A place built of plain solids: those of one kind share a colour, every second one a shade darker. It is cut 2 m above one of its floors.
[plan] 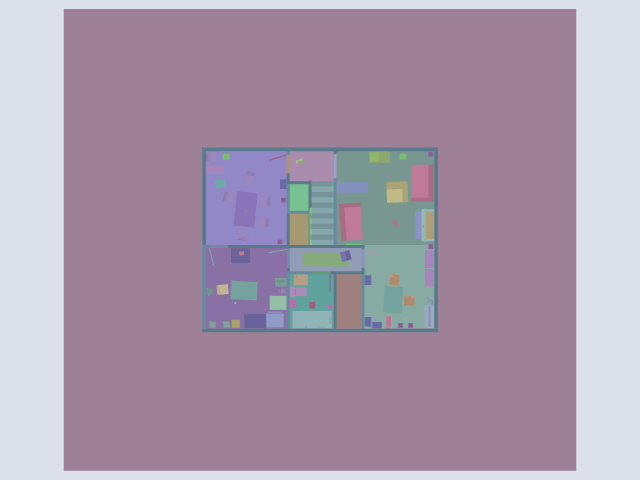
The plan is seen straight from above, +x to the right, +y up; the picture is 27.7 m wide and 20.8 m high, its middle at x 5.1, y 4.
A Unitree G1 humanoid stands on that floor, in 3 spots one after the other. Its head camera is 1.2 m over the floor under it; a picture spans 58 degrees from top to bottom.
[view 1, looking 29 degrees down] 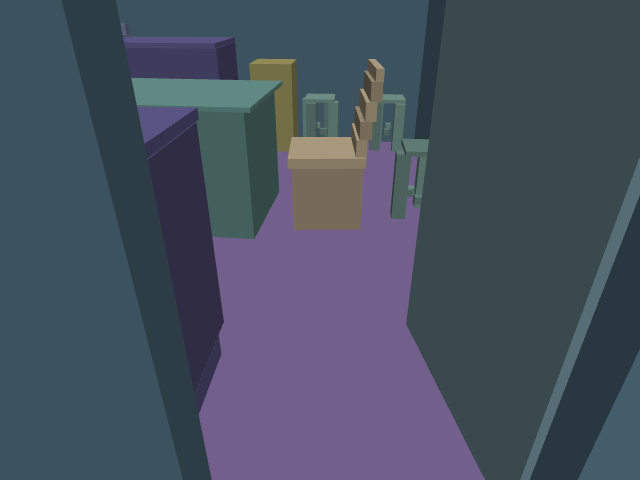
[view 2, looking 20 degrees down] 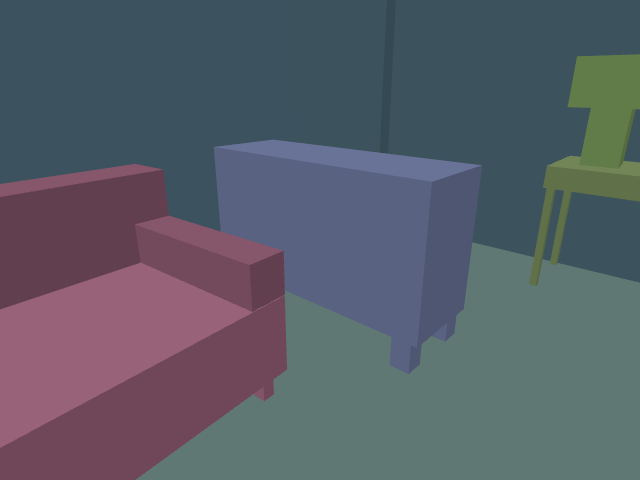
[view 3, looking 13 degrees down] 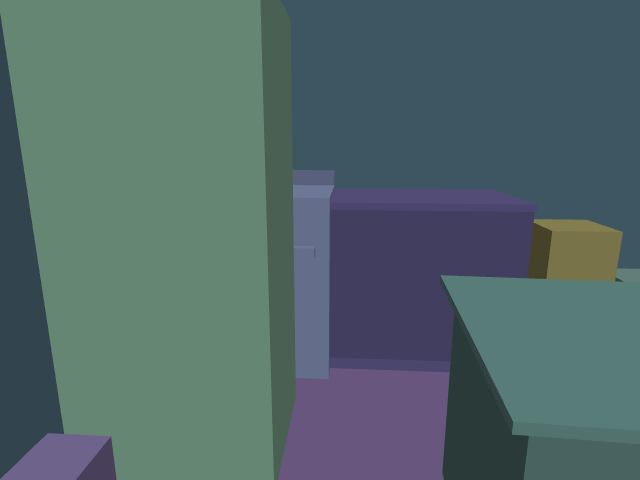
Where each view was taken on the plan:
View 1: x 0.78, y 4.33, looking -86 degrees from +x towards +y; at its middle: floor_kitchen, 2.48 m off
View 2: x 7.92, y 4.62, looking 132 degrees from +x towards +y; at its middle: sideboard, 2.04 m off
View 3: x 2.67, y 2.83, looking -86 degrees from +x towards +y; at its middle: range_cooker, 2.06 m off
